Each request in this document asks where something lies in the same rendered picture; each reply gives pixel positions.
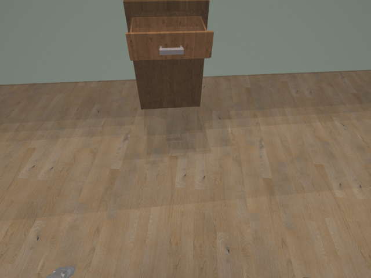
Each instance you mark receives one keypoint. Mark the drawer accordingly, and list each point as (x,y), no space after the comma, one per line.
(147,34)

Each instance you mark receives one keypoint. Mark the left robot hand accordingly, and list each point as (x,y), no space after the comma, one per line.
(62,272)

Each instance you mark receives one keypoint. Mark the handle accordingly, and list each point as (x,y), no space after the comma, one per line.
(171,51)

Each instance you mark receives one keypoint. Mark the cabinet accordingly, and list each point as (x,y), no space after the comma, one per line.
(168,83)

